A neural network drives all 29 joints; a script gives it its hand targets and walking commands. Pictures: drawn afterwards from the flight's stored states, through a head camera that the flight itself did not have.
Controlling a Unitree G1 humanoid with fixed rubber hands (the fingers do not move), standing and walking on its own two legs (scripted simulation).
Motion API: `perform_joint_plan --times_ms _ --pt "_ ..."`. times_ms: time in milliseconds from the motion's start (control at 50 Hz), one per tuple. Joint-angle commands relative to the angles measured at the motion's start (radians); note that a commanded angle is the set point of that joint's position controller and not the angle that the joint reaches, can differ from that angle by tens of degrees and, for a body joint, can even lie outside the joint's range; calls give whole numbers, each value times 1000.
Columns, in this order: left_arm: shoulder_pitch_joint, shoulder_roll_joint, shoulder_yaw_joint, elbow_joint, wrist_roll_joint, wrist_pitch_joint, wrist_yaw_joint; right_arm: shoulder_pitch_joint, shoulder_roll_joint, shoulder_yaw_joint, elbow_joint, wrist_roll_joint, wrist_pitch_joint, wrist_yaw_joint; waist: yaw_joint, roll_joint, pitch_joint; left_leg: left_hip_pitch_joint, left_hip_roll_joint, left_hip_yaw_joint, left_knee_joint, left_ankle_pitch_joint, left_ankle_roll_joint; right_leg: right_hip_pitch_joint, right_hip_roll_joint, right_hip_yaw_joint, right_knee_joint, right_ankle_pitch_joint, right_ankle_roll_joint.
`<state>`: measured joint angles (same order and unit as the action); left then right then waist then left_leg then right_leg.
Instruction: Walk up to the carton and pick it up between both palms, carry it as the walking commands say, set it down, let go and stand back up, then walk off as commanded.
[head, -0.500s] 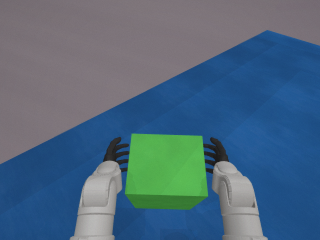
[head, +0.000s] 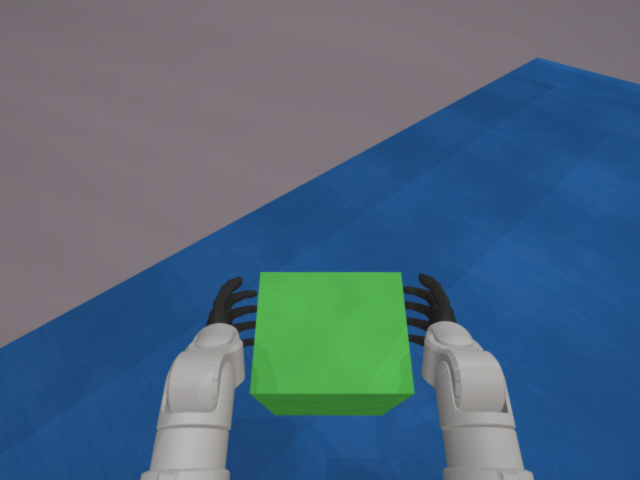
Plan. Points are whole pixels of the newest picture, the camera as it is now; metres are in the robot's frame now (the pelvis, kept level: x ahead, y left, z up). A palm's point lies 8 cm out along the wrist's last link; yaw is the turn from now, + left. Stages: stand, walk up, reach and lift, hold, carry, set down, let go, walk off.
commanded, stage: carry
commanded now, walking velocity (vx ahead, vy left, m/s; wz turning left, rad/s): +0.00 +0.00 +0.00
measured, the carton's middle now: (329, 353) +0.33 -0.01 -0.05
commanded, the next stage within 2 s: hold in 0.70 s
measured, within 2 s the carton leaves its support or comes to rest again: neither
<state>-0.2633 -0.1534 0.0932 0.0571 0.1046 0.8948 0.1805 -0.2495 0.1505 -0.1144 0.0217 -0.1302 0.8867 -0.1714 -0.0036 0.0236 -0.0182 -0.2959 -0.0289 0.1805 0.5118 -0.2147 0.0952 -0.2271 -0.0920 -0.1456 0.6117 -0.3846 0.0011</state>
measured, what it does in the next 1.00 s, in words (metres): steps on the spot: right foot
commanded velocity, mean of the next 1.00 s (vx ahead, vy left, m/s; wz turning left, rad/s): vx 0.00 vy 0.00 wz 0.00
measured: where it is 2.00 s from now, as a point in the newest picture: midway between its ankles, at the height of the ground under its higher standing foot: outside the picture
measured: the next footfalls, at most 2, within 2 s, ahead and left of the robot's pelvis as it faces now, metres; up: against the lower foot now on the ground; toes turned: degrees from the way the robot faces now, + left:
right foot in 0.08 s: +0.01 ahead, -0.15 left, +0.00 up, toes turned +8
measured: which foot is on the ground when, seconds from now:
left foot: down 0.00-1.00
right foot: up 0.00-0.06, down 0.08-1.00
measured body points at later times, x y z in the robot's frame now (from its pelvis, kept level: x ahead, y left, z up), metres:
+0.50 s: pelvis +0.00 +0.00 +0.00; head -0.02 -0.01 +0.45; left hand +0.31 +0.12 +0.05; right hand +0.30 -0.15 +0.05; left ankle +0.05 +0.04 -0.73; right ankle -0.03 -0.13 -0.73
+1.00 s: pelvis -0.02 +0.00 +0.00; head -0.05 -0.01 +0.45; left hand +0.28 +0.12 +0.04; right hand +0.28 -0.16 +0.05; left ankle +0.05 +0.04 -0.73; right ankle -0.03 -0.15 -0.73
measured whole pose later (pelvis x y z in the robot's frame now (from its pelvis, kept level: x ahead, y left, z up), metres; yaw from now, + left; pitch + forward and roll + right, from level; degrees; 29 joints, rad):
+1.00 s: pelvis -0.02 +0.00 +0.00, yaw +2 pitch -4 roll +0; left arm -0.23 -0.15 0.09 0.18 0.17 0.76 0.14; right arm -0.26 0.15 -0.16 0.16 -0.22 0.71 -0.03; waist -0.07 0.00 0.00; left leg -0.26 -0.06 0.16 0.47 -0.15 0.11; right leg -0.17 -0.02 0.07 0.57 -0.33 0.01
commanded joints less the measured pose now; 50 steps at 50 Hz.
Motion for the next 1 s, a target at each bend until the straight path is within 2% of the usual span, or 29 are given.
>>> perform_joint_plan --times_ms 0,20,40,80,180,260,300,320,340,360,380,440,460,480,560,580,600,640,680,700,720,760,780,800,820,840,940,960,980 --pt "-416 -777 -328 -175 -185 -54 -130 -363 788 328 -153 201 -40 134 -14 -1 -360 266 249 -170 -188 200 -79 -81 0 5 -75 19 -22" --pt "-340 -759 -284 -72 -143 -56 -148 -429 789 353 -121 191 -50 139 -2 -63 -374 229 240 -160 -156 139 -85 -23 -20 39 -173 59 -37" --pt "-428 -707 -290 -224 -183 -73 -127 -476 750 336 -221 213 -56 119 -2 -82 -377 237 220 -140 -106 229 -104 4 -33 40 -160 124 -24" --pt "-418 -763 -294 -5 -133 -78 -174 -483 793 335 -45 162 -71 154 1 -65 -351 188 178 -143 -83 196 -95 -36 -49 103 -170 168 -44" --pt "-490 -797 -317 -162 -214 -78 -162 -527 833 366 -205 232 -71 130 -6 -93 -395 256 196 -182 -104 185 -61 -44 -64 125 -163 153 -49" --pt "-418 -784 -296 -78 -176 -78 -175 -517 843 387 -109 228 -65 140 -1 -172 -397 167 156 -139 23 232 -16 44 -102 163 -167 459 -52" --pt "-493 -812 -333 -182 -220 -79 -171 -525 844 378 -201 255 -63 143 -1 -35 -359 195 179 -156 -54 189 -33 -32 -68 151 -158 214 -58" --pt "-344 -741 -284 32 -127 -68 -184 -331 803 325 73 149 -48 160 -5 -14 -398 255 194 -170 -60 206 -34 -56 -58 143 -160 182 -58" --pt "-490 -789 -349 -186 -197 -91 -174 -452 841 357 -101 216 -71 160 -2 42 -400 247 204 -166 -52 271 -34 -19 -48 121 -109 215 -50" --pt "-328 -800 -314 136 -78 -87 -215 -314 850 354 177 108 -69 203 1 -100 -372 230 193 -142 -5 254 -20 -22 -61 137 -177 254 -51" --pt "-516 -825 -342 -149 -185 -111 -187 -508 868 383 -110 223 -89 180 -1 -80 -388 234 191 -161 -24 249 -27 -26 -64 152 -164 254 -62" --pt "-391 -837 -298 166 -73 -103 -224 -459 870 382 129 134 -90 219 -5 -150 -348 197 189 -171 -54 127 -18 -20 -40 131 -200 187 -52" --pt "-585 -865 -352 -129 -171 -127 -203 -614 899 397 -119 233 -109 203 -3 -58 -351 208 193 -193 -101 122 -33 -31 -33 139 -174 150 -52" --pt "-498 -893 -366 -5 -142 -120 -232 -537 914 409 -12 201 -110 225 -1 -9 -338 197 184 -164 -90 97 -28 -34 -32 151 -194 170 -65" --pt "-508 -888 -379 -70 -190 -98 -222 -522 905 401 -74 212 -88 207 -4 -128 -345 189 192 -156 -64 166 -15 -24 -29 126 -171 245 -48" --pt "-487 -881 -379 -160 -217 -97 -210 -530 923 422 -146 267 -84 198 2 -37 -360 236 198 -157 -40 208 -19 -28 -43 147 -184 251 -61" --pt "-462 -881 -348 79 -140 -91 -241 -541 899 389 26 178 -90 217 1 -46 -371 185 179 -145 -41 166 -11 -20 -45 155 -196 254 -64" --pt "-515 -897 -413 -202 -231 -111 -218 -469 938 430 -138 246 -90 202 -3 -71 -405 213 183 -144 -31 189 -23 17 -37 135 -166 287 -60" --pt "-465 -880 -358 -83 -196 -96 -223 -529 910 412 -94 230 -90 199 -4 -102 -349 194 176 -145 -17 142 -17 -5 -51 152 -195 300 -56" --pt "-221 -858 -339 205 -82 -104 -260 -250 861 344 156 102 -115 257 13 -43 -152 286 -4 -315 -82 356 -45 99 134 247 -192 369 -28" --pt "-257 -871 -405 112 -117 -154 -267 -287 889 411 90 118 -147 272 -38 -73 -238 371 17 -335 -57 547 -45 99 148 250 -168 492 -10" --pt "-279 -878 -436 25 -101 -196 -262 -369 919 476 27 139 -186 313 31 -70 -318 376 4 -326 -69 551 -29 145 158 252 -163 480 -20" --pt "-399 -983 -558 3 -185 -220 -284 -358 973 459 6 120 -207 332 -90 -104 -511 521 39 -363 -34 583 -46 96 150 249 -158 466 -19" --pt "-404 -1038 -596 -28 -188 -218 -281 -368 917 486 -46 145 -234 348 -64 11 -501 574 70 -383 -26 700 -81 35 155 260 -152 406 -38" --pt "-408 -1066 -632 -29 -200 -215 -274 -377 908 468 -15 139 -230 360 -100 58 -435 554 93 -400 -23 710 -101 13 155 273 -164 401 -52" --pt "-441 -1041 -640 -105 -215 -232 -283 -402 953 503 -28 172 -233 373 -66 44 -455 568 82 -385 -15 724 -88 6 151 270 -164 412 -51" --pt "-638 -1078 -579 63 -212 -210 -304 -444 904 320 212 94 -208 428 -126 -20 -298 494 79 -416 -61 196 -87 -89 121 288 -191 183 -81" --pt "-639 -1094 -525 81 -197 -226 -296 -447 929 337 228 119 -208 438 -120 -21 -309 466 112 -456 -87 148 -83 -41 137 279 -155 167 -67" --pt "-668 -1041 -493 95 -162 -225 -294 -560 955 393 168 157 -217 440 -39 -57 -309 419 40 -380 -66 78 -61 -43 117 296 -197 149 -67"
